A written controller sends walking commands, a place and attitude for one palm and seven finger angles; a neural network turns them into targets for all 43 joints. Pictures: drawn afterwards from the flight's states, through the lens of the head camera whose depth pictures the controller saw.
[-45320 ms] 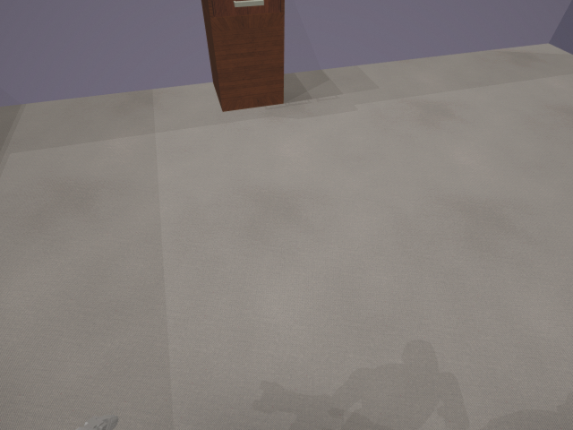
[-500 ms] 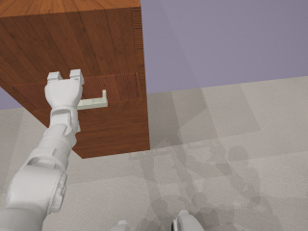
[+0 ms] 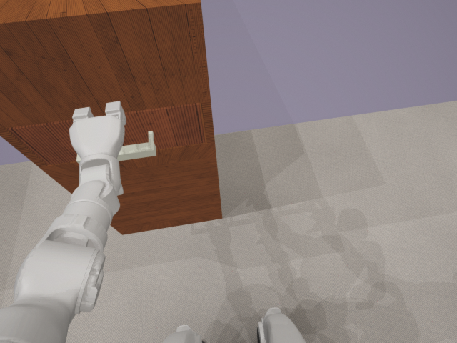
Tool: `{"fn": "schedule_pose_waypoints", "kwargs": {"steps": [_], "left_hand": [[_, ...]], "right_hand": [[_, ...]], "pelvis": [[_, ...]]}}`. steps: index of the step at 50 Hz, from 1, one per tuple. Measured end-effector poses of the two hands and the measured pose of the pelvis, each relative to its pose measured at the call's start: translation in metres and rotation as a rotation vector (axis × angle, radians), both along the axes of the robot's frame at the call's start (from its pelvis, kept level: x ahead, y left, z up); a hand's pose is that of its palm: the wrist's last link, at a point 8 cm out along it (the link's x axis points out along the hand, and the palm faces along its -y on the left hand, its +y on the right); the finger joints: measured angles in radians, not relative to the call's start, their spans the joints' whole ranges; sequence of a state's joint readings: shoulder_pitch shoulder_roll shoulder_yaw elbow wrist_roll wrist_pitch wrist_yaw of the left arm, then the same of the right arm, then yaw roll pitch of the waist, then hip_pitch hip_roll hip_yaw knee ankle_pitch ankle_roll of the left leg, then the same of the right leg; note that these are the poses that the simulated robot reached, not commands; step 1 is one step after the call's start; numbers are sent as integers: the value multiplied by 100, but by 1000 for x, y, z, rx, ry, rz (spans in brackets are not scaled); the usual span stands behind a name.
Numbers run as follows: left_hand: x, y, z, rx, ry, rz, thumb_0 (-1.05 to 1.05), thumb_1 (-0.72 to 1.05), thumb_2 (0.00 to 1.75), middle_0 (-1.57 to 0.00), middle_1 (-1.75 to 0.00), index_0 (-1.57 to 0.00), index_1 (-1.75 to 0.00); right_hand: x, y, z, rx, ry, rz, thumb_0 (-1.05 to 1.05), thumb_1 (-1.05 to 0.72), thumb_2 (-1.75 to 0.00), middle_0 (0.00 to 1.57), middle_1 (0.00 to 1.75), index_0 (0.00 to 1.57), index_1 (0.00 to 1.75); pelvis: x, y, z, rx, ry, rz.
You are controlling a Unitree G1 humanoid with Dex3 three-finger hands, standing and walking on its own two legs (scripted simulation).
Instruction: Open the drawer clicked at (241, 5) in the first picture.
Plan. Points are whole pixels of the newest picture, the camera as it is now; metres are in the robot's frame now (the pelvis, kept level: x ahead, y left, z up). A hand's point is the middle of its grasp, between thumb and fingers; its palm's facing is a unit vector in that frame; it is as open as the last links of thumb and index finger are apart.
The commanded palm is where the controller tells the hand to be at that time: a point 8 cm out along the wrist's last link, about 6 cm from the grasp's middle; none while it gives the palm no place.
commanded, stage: move the hooked fingers above the handle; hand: left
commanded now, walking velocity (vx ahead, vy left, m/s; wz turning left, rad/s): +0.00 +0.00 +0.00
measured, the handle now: (117, 146) +0.53 +0.22 -0.06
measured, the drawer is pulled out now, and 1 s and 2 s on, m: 0.00 0.00 0.00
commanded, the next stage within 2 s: lower the fingers behind the handle in 0.44 s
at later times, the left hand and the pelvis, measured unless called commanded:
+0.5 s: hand (105, 152) +0.48 +0.22 +0.00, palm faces +0.02 +0.06 -1.00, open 13.7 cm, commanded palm +0.45 +0.21 +0.05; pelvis +0.00 +0.00 -0.01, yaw +1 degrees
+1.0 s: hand (105, 174) +0.45 +0.22 -0.04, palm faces -0.02 +0.02 -1.00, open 13.8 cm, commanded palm +0.44 +0.22 +0.02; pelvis +0.00 -0.01 -0.01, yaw +2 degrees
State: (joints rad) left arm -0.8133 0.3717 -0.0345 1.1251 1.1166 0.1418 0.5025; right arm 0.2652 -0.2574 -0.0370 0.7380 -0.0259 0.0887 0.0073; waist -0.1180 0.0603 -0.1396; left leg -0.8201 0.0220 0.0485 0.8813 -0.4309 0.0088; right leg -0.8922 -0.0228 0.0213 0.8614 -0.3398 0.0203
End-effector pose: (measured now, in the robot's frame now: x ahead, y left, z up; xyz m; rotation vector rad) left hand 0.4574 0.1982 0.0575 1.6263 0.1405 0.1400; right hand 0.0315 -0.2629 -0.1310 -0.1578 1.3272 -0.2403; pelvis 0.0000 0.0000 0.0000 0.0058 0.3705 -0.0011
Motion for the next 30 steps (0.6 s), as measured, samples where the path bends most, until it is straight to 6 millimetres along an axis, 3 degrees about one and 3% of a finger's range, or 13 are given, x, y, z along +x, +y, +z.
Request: {"fn": "schedule_pose_waypoints", "kwargs": {"steps": [4, 7, 15, 21, 30], "left_hand": [[-9, 22, -5, -30, 134, 88, 0, -49, 30, -34, -123, -31, -122], [-14, 28, -6, -51, 176, 21, 0, -49, 30, -33, -122, -31, -122], [-13, 0, -10, -105, 19, -225, 0, -49, 30, -33, -120, -32, -121], [1, 9, -13, -41, -79, -79, 0, -49, 30, -32, -120, -32, -120], [-4, 5, 0, -56, 104, 14, 0, -49, 30, -32, -120, -33, -122]], "right_hand": [[-2, 5, 5, 2, -21, -17, 0, -90, -90, 20, 30, 20, 30], [-4, 3, 10, -27, -32, -5, 0, -90, -90, 21, 30, 20, 30], [-8, -14, 8, -99, -6, 47, 0, -90, -90, 20, 30, 20, 30], [-8, -15, 0, -71, 11, 37, 0, -90, -90, 20, 30, 20, 30], [-4, 3, 5, 5, 7, -9, 0, -90, -90, 20, 30, 20, 30]], "pelvis": [[-1, -1, 6, 5, -22, -6], [-1, -2, 6, 1, -25, 6], [-1, -1, -8, -18, 16, 41], [-3, -1, -14, -16, 40, 30], [7, -3, 6, -6, -15, 10]]}}
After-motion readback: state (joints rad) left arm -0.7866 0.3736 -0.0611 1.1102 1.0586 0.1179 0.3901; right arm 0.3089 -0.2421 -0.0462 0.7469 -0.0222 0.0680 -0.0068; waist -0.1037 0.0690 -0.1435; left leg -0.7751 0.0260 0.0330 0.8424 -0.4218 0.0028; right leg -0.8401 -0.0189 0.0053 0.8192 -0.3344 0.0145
